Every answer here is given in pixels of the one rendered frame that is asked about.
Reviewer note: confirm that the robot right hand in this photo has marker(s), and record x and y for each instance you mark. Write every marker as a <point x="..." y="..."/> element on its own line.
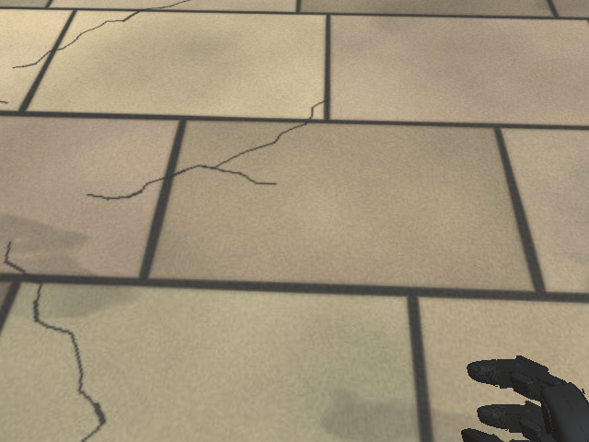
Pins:
<point x="562" y="417"/>

